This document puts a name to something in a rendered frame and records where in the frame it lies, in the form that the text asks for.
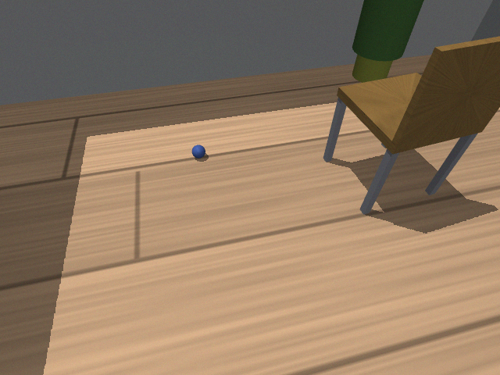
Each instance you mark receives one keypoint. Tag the ball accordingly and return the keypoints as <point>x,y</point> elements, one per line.
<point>198,151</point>

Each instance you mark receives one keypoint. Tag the potted plant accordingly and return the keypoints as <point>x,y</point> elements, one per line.
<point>382,34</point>

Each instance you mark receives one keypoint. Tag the chair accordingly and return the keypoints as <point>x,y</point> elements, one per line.
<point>456,97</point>

